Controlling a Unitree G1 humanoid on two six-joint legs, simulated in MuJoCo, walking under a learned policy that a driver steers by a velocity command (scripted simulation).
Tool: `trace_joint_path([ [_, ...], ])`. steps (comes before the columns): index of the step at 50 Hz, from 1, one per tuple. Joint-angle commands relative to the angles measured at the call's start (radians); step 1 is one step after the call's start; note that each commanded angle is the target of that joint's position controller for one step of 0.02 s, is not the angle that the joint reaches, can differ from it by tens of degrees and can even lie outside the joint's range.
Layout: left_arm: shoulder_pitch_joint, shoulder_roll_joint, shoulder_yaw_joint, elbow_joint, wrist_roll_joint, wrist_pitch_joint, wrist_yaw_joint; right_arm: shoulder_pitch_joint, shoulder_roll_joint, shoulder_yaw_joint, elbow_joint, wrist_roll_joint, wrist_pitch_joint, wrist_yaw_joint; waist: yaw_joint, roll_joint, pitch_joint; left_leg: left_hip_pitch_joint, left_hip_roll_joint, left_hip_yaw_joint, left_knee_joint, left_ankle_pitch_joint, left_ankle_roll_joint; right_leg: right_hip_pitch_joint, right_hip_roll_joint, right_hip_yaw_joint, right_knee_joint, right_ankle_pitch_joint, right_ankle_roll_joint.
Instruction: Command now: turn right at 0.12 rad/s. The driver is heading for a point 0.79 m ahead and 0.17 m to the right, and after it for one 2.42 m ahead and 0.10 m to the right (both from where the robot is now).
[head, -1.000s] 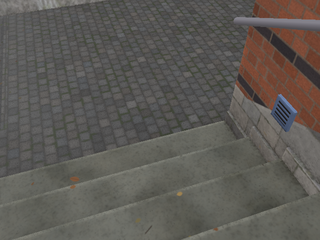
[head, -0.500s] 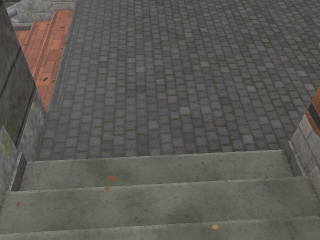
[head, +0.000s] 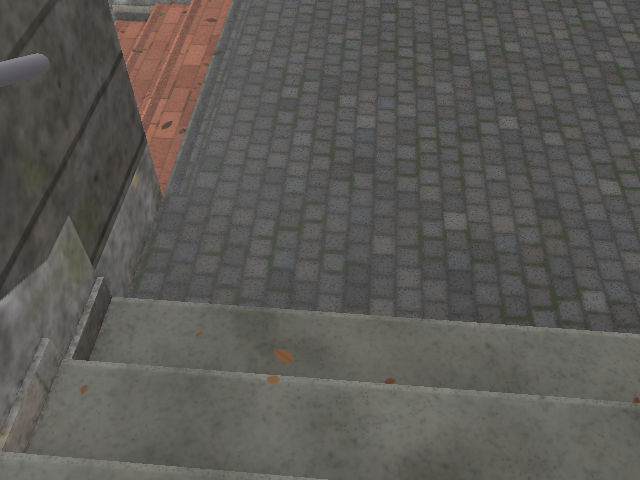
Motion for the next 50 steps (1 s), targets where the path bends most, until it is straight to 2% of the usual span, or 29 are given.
trace_joint_path([
  [1, 0.206, 0.085, 0.020, 0.050, -0.039, -0.005, 0.013, -0.152, -0.149, -0.017, -0.095, 0.040, -0.011, 0.033, 0.096, 0.044, -0.056, -0.083, 0.303, -0.272, -0.135, 0.349, 0.052, 0.359, -0.023, 0.015, -0.233, 0.049, 0.016],
  [2, 0.103, 0.120, 0.022, 0.015, -0.052, -0.009, 0.025, -0.072, -0.146, -0.029, -0.092, 0.063, 0.006, 0.025, 0.013, -0.004, -0.080, 0.041, 0.264, -0.261, -0.137, 0.162, 0.046, 0.309, -0.011, 0.016, -0.358, 0.080, -0.023],
  [3, -0.051, 0.186, 0.033, -0.051, -0.035, -0.009, 0.046, 0.028, -0.221, -0.071, -0.106, 0.050, 0.019, -0.014, -0.099, -0.041, -0.084, 0.118, 0.223, -0.234, -0.158, -0.034, 0.072, 0.228, 0.021, 0.007, -0.372, 0.022, -0.099],
  [4, -0.157, 0.188, 0.038, -0.102, -0.014, -0.008, 0.073, 0.022, -0.257, -0.090, -0.128, 0.031, 0.022, -0.063, -0.123, -0.002, -0.109, 0.176, 0.243, -0.252, -0.161, -0.142, 0.115, 0.153, 0.031, -0.012, -0.365, -0.075, -0.135],
  [6, -0.108, 0.122, 0.031, -0.092, -0.018, -0.016, 0.108, -0.006, -0.210, -0.099, -0.160, -0.011, 0.004, -0.135, -0.119, 0.065, -0.070, 0.282, 0.335, -0.279, -0.169, 0.016, 0.225, -0.032, 0.036, 0.031, -0.366, -0.105, -0.189],
  [8, -0.005, 0.057, 0.012, -0.068, -0.008, -0.022, 0.123, 0.083, -0.171, -0.099, -0.142, -0.010, 0.000, -0.171, -0.113, 0.153, -0.062, 0.336, 0.479, -0.394, -0.225, 0.282, 0.346, -0.069, 0.068, -0.049, -0.213, -0.139, -0.168],
  [11, 0.007, 0.040, 0.004, -0.070, 0.015, -0.010, 0.114, 0.018, -0.166, -0.113, -0.175, -0.038, -0.001, -0.204, -0.100, 0.106, -0.024, 0.305, 0.481, -0.270, -0.248, 0.293, 0.229, -0.053, 0.035, -0.070, -0.131, -0.313, -0.111],
  [14, 0.042, 0.017, 0.003, -0.068, 0.007, -0.003, 0.071, -0.149, -0.215, -0.135, -0.208, -0.048, -0.006, -0.194, -0.040, 0.118, -0.019, 0.097, 0.386, -0.087, -0.205, 0.188, 0.126, 0.208, 0.096, -0.171, -0.240, -0.112, -0.111],
  [16, 0.166, 0.089, 0.044, -0.036, -0.006, -0.019, 0.057, -0.230, -0.215, -0.140, -0.220, -0.064, -0.012, -0.174, 0.041, 0.073, -0.047, -0.067, 0.331, -0.003, -0.040, -0.005, 0.067, 0.467, 0.146, -0.165, -0.389, 0.054, -0.143],
  [17, 0.302, 0.165, 0.074, -0.005, 0.024, -0.040, 0.072, -0.253, -0.121, -0.118, -0.241, -0.076, -0.019, -0.158, 0.098, -0.088, -0.101, -0.257, 0.205, 0.078, 0.262, -0.265, -0.028, 0.691, 0.054, 0.025, -0.500, 0.340, -0.222],
  [18, 0.397, 0.351, 0.107, -0.052, 0.032, -0.058, 0.089, -0.192, -0.054, -0.099, -0.326, -0.032, -0.027, -0.147, 0.060, -0.169, -0.253, -0.415, 0.052, -0.029, 0.502, -0.542, -0.092, 0.889, -0.261, 0.532, -0.593, 0.759, -0.470],
  [19, 0.453, 0.306, 0.110, -0.038, 0.059, -0.058, 0.063, -0.237, -0.082, -0.106, -0.334, 0.031, -0.023, -0.156, 0.133, -0.022, -0.150, -0.561, 0.012, -0.256, 0.530, -0.489, -0.111, 0.884, -0.309, 0.590, -0.619, 0.727, -0.506],
  [20, 0.315, 0.253, 0.106, -0.064, 0.033, -0.048, 0.044, -0.233, -0.122, -0.111, -0.323, 0.028, -0.014, -0.163, 0.089, -0.045, -0.078, -0.639, 0.046, -0.250, 0.644, -0.422, -0.127, 0.794, -0.300, 0.523, -0.600, 0.587, -0.513],
  [22, 0.122, 0.165, 0.082, -0.108, -0.043, -0.018, 0.020, -0.111, -0.192, -0.129, -0.256, -0.044, -0.004, -0.177, -0.041, 0.006, -0.105, -0.488, 0.129, -0.171, 0.723, -0.287, -0.134, 0.513, -0.172, 0.321, -0.576, 0.484, -0.427],
  [23, 0.062, 0.156, 0.078, -0.133, -0.038, -0.007, 0.016, -0.060, -0.173, -0.117, -0.231, -0.066, 0.006, -0.170, -0.080, 0.011, -0.089, -0.374, 0.145, -0.163, 0.726, -0.203, -0.142, 0.341, -0.124, 0.266, -0.582, 0.478, -0.391],
  [25, 0.082, 0.146, 0.075, -0.139, 0.004, -0.006, 0.026, -0.011, -0.119, -0.092, -0.218, -0.064, 0.019, -0.143, -0.069, 0.013, -0.104, -0.313, 0.131, -0.140, 0.767, -0.043, -0.158, 0.239, -0.065, 0.238, -0.620, 0.287, -0.371],
  [28, 0.215, 0.131, 0.064, -0.058, -0.002, -0.031, 0.033, 0.038, -0.105, -0.071, -0.171, -0.083, 0.037, -0.094, -0.019, -0.032, -0.013, -0.376, 0.121, -0.111, 0.745, 0.001, -0.141, 0.211, -0.020, 0.324, -0.729, -0.408, -0.377],
  [31, 0.248, 0.100, 0.042, -0.006, 0.015, -0.041, 0.033, -0.002, -0.126, -0.056, -0.138, -0.088, 0.032, -0.057, 0.026, -0.023, -0.010, -0.516, 0.150, -0.153, 0.707, 0.075, -0.122, 0.360, -0.071, 0.366, -0.668, -0.373, -0.385],
  [35, 0.331, 0.066, 0.004, 0.046, 0.021, -0.050, 0.049, -0.086, -0.098, -0.033, -0.126, -0.089, 0.019, -0.075, 0.085, -0.049, -0.023, -0.632, 0.155, -0.174, 0.600, 0.137, -0.104, 0.502, -0.090, 0.373, -0.604, -0.332, -0.425],
  [36, 0.341, 0.211, 0.068, 0.035, -0.093, 0.004, 0.079, -0.094, -0.161, -0.085, -0.139, -0.017, 0.072, -0.104, 0.033, 0.069, -0.059, -0.499, 0.168, -0.135, 0.494, 0.125, -0.089, 0.525, -0.116, 0.363, -0.596, 0.054, -0.398],
  [37, 0.341, 0.229, 0.071, 0.036, -0.086, 0.023, 0.089, -0.069, -0.135, -0.072, -0.129, -0.008, 0.094, -0.108, 0.029, 0.014, -0.062, -0.425, 0.157, -0.119, 0.495, 0.080, -0.083, 0.500, -0.124, 0.318, -0.575, 0.258, -0.393],
  [38, 0.334, 0.046, 0.000, 0.047, 0.034, -0.032, 0.049, -0.063, -0.046, -0.017, -0.105, -0.110, 0.040, -0.077, 0.071, -0.142, 0.015, -0.571, 0.193, -0.150, 0.568, 0.149, -0.086, 0.483, -0.112, 0.301, -0.570, -0.040, -0.434],
  [39, 0.438, -0.018, -0.012, 0.076, 0.033, -0.049, 0.061, -0.070, -0.045, -0.025, -0.091, -0.127, 0.023, -0.074, 0.127, -0.077, 0.032, -0.683, 0.188, -0.187, 0.466, 0.282, -0.089, 0.587, -0.100, 0.300, -0.544, -0.093, -0.440],
  [41, 0.530, -0.061, -0.034, 0.146, 0.039, -0.057, 0.086, -0.180, -0.040, -0.022, -0.109, -0.093, 0.005, -0.061, 0.152, 0.005, 0.052, -0.848, 0.234, -0.245, 0.241, 0.433, -0.093, 0.721, -0.129, 0.325, -0.467, 0.013, -0.416],
  [43, 0.595, -0.042, -0.038, 0.185, 0.022, -0.048, 0.093, -0.171, -0.025, -0.019, -0.073, -0.075, 0.008, -0.060, 0.145, -0.037, 0.021, -0.823, 0.233, -0.200, 0.185, 0.496, -0.112, 0.687, -0.126, 0.302, -0.416, 0.121, -0.414],
  [44, 0.521, -0.065, -0.053, 0.152, 0.000, -0.044, 0.096, -0.138, -0.038, -0.018, -0.031, -0.084, 0.006, -0.046, 0.121, 0.026, 0.025, -0.669, 0.247, -0.170, 0.052, 0.707, -0.109, 0.502, -0.074, 0.205, -0.355, 0.020, -0.385],
  [45, 0.470, -0.061, -0.063, 0.142, 0.008, -0.035, 0.079, -0.101, -0.009, -0.012, -0.010, -0.090, 0.009, -0.034, 0.076, -0.017, 0.031, -0.412, 0.228, -0.091, 0.088, 0.761, -0.095, 0.246, -0.040, 0.143, -0.387, -0.019, -0.375],
  [47, 0.306, -0.026, -0.069, 0.100, 0.020, -0.036, 0.057, -0.036, -0.055, -0.020, -0.008, -0.102, 0.023, -0.013, -0.011, -0.022, 0.066, -0.144, 0.202, -0.074, 0.161, 0.761, -0.076, -0.068, -0.029, 0.125, -0.381, -0.162, -0.345],
  [50, 0.283, 0.012, -0.079, 0.125, 0.007, -0.054, 0.066, -0.107, -0.081, -0.026, -0.047, -0.077, 0.038, -0.013, -0.010, -0.005, 0.099, -0.094, 0.209, -0.069, 0.075, 0.593, -0.090, 0.001, -0.080, 0.117, -0.295, -0.167, -0.297],
])
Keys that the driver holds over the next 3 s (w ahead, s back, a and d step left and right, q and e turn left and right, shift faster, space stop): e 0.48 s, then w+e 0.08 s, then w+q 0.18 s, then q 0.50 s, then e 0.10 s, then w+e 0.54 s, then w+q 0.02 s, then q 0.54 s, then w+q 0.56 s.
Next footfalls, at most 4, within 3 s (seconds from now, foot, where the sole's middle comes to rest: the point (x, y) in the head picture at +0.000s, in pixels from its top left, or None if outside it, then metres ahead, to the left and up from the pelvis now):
0.02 right None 0.08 -0.16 -0.76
1.14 left None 0.37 0.04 -0.92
1.70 right None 0.43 -0.23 -0.92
2.10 left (388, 427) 0.74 -0.14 -1.07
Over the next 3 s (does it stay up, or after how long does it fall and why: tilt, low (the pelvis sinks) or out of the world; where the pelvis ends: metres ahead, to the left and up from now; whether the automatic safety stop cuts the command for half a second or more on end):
stays up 0.82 -0.26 -0.34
